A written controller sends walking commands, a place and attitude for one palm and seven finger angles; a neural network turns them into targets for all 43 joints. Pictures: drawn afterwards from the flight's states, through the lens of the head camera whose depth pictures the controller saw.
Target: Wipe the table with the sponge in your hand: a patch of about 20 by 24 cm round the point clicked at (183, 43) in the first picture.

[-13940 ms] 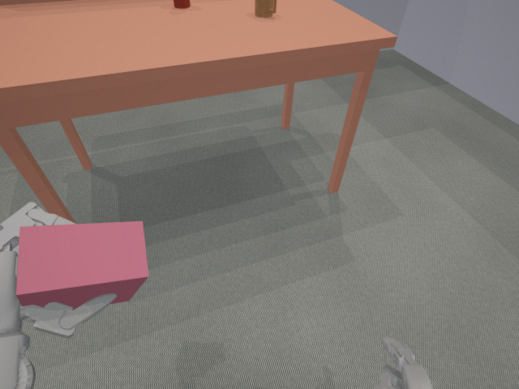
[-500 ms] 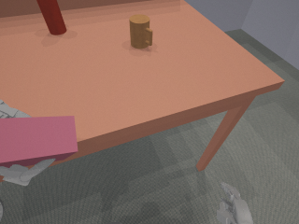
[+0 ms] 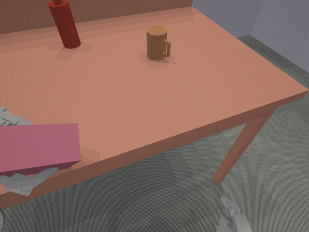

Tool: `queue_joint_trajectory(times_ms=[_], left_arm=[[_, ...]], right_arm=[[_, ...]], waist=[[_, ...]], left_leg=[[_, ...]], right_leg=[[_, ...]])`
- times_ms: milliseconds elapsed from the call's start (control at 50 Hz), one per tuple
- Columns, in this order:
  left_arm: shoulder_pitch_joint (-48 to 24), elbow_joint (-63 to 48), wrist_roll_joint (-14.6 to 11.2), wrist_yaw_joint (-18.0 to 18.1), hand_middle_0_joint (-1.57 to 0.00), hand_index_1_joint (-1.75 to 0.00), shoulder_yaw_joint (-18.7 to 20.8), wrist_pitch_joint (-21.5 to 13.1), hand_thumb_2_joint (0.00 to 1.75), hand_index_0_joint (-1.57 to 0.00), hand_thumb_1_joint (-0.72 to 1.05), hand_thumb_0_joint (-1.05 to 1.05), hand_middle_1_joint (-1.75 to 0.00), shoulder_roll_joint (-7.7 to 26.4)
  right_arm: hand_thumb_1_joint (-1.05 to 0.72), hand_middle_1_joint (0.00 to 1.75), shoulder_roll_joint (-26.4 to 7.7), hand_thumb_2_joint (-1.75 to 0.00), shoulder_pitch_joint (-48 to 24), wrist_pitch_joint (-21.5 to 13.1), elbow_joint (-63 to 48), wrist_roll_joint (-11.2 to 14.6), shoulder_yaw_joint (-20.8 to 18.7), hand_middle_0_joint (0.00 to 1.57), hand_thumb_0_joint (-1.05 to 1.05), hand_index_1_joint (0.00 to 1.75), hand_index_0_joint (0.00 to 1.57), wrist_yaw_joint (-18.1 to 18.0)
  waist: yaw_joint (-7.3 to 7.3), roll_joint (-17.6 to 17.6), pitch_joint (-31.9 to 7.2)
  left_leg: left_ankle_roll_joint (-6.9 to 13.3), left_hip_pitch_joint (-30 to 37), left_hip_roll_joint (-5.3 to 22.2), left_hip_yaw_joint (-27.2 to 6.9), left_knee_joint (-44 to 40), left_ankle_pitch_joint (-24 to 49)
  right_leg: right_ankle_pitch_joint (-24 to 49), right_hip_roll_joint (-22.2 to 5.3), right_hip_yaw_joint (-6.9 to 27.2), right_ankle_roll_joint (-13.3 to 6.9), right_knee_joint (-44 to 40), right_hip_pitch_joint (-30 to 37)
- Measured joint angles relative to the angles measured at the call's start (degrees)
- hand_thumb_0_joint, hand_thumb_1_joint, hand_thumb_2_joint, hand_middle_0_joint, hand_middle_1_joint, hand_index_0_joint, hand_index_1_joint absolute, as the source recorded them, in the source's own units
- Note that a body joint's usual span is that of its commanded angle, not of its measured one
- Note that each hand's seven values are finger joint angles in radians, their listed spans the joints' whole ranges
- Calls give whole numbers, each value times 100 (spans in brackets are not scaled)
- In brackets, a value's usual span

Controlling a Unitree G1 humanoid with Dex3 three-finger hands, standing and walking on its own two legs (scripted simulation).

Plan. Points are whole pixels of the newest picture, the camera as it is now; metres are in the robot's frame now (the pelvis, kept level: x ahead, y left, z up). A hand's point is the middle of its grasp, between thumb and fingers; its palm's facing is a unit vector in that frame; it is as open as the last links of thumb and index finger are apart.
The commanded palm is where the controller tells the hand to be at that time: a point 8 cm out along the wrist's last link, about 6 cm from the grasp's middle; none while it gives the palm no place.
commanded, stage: come to a stop and stand still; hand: left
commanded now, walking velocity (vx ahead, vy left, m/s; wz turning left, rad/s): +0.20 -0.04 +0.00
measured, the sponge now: (49, 150) +0.23 +0.21 +0.17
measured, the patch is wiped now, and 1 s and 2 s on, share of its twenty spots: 0.00 0.00 0.00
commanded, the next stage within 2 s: look again from close up in 1.42 s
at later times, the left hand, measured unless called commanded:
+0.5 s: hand (33, 131) +0.26 +0.25 +0.18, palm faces +0.41 -0.83 -0.38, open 10.1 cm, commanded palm +0.21 +0.29 +0.19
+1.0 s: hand (4, 134) +0.25 +0.31 +0.18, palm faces +0.36 -0.85 -0.40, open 10.1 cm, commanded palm +0.20 +0.33 +0.19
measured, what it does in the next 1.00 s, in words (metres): steps on the spot: right foot, then left foot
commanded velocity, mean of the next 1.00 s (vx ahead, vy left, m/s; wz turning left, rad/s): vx -0.03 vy -0.01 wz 0.00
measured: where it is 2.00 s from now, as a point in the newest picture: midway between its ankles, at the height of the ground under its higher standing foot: outside the picture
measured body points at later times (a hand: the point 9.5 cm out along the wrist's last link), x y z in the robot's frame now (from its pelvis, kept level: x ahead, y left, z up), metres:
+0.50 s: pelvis +0.05 +0.01 +0.01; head +0.06 +0.01 +0.46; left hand +0.23 +0.29 +0.20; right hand +0.24 -0.22 -0.06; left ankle +0.09 +0.14 -0.73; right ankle +0.01 -0.07 -0.73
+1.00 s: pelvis +0.03 +0.06 +0.01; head +0.04 +0.08 +0.46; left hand +0.23 +0.35 +0.20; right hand +0.17 -0.19 -0.06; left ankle +0.09 +0.15 -0.73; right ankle +0.01 -0.07 -0.73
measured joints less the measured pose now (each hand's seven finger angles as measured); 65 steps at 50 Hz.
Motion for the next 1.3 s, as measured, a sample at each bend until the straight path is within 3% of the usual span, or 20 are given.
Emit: queue_joint_trajectory(times_ms=[40, 100, 160, 200, 320, 380, 600, 640, 680, 740, 820, 860, 920, 1040, 1160, 1300], left_arm=[[64, 48, 15, 6, -75, -134, 21, -12, 103, -76, -50, -1, -134, 53], [-45, 312, 26, -13, -75, -134, -100, 74, 103, -76, -50, -1, -134, -47], [-144, 517, 21, -6, -75, -134, -216, 82, 103, -76, -50, -1, -134, -257], [-141, 541, 33, 25, -75, -134, -250, 52, 103, -76, -50, -1, -134, -325], [-40, 52, -49, 69, -75, -134, -300, -28, 103, -76, -50, -1, -134, -261], [-140, 83, -72, 38, -75, -134, -236, -38, 103, -76, -50, -1, -134, -113], [-37, 183, -172, -18, -75, -134, -346, 322, 103, -76, -50, -1, -134, -207], [-781, 570, 127, -309, -76, -134, -211, 196, 103, -76, -51, -1, -134, 183], [-1422, 1171, 73, -346, -75, -134, 45, 5, 103, -76, -51, -1, -134, 369], [-1486, 1238, -67, -220, -75, -134, 202, 160, 103, -76, -50, -1, -134, 116], [-529, 463, -86, -255, -75, -134, -181, 170, 103, -76, -50, -1, -134, -194], [-135, 138, -138, -280, -75, -134, -318, 89, 103, -75, -50, -1, -134, -200], [100, -32, -150, -270, -75, -134, -244, -9, 103, -75, -50, -1, -134, -51], [-333, 483, -9, -144, -75, -134, 52, 100, 103, -75, -50, -1, -134, 17], [-444, 442, 91, -92, -75, -134, -164, 193, 103, -75, -50, -1, -134, -299], [-433, 371, 105, -148, -75, -134, -283, 155, 103, -75, -50, -1, -134, -250]], right_arm=[[-91, 30, -25, -90, 37, 19, -37, -9, 56, 21, 1, 30, 20, -16], [-91, 30, -116, -90, 42, 165, 103, -6, 14, 21, 1, 30, 20, -23], [-91, 30, -240, -90, 53, 244, 223, -19, 4, 21, 1, 30, 20, -5], [-91, 30, -312, -90, 24, 255, 231, -46, 2, 21, 1, 30, 20, -19], [-91, 30, -509, -90, -83, 148, -21, -59, -134, 20, 1, 30, 20, -112], [-91, 30, -411, -90, -246, 207, -5, -4, -210, 20, 1, 30, 20, -166], [-91, 30, -189, -90, -339, 225, -253, -21, 75, 20, 1, 30, 20, -155], [-91, 30, -159, -90, -203, 54, -212, -116, -49, 20, 1, 30, 20, -160], [-91, 30, -200, -90, -234, 13, -141, -48, -35, 20, 1, 30, 20, -55], [-91, 30, -360, -90, -330, -18, -281, 33, -88, 21, 1, 30, 20, 168], [-91, 30, -449, -90, -319, -5, -417, 51, -158, 21, 1, 30, 20, 216], [-91, 30, -426, -90, -216, 18, -428, 28, -172, 21, 1, 30, 20, 127], [-91, 30, -381, -90, -43, 76, -364, 3, -162, 20, 1, 30, 20, -19], [-91, 30, -331, -90, 157, 30, -201, 18, -85, 20, 1, 30, 20, -79], [-91, 30, -208, -90, 86, -89, -134, -9, 50, 20, 1, 30, 20, 28], [-91, 30, -99, -90, -158, -113, -175, -47, 143, 21, 1, 30, 20, 53]], waist=[[23, 95, -73], [93, 256, -148], [149, 159, -139], [153, 64, -73], [141, 57, 179], [142, -40, 182], [132, 100, -115], [423, 56, -29], [584, -15, 84], [389, 69, 260], [45, 157, 276], [-41, 101, 235], [-37, 3, 162], [104, -12, 112], [174, 28, 98], [203, -1, 96]], left_leg=[[-41, -71, 38, -1, 183, -127], [5, -386, 35, -147, 1262, -871], [-59, -783, -45, -160, 2389, -846], [-61, -798, -11, -84, 2148, -712], [24, 53, 98, -14, -175, 640], [-69, 163, 72, 19, -168, 183], [-99, 113, 227, -24, -437, 315], [-5, -18, 245, -82, -314, 407], [14, 48, 221, -60, -462, 453], [-9, 90, 153, 57, -500, 422], [118, 12, 120, 127, -348, 374], [161, 8, 88, 134, -334, 361], [221, 48, 43, 149, -385, 374], [348, 111, -86, 125, -522, 459], [413, 156, -146, 92, -594, 492], [444, 190, -170, 95, -615, 471]], right_leg=[[367, 82, -91, -114, -798, 295], [545, 167, -156, -479, -847, 375], [610, 99, -122, -520, -1128, 592], [669, 41, -84, -483, -1284, 708], [388, 89, -84, -369, -994, 861], [300, 60, -35, -368, -899, 904], [701, 267, -51, -313, -1715, 1094], [787, 306, -55, -306, -1806, 1069], [852, 297, 63, -293, -1754, 977], [810, 205, 179, -189, -1527, 861], [846, 158, 248, -100, -1527, 839], [868, 128, 253, -66, -1563, 861], [917, 87, 263, -12, -1657, 923], [995, -14, 239, 59, -1811, 1023], [1115, -53, 211, 135, -2038, 1160], [1150, -72, 213, 176, -2150, 1236]])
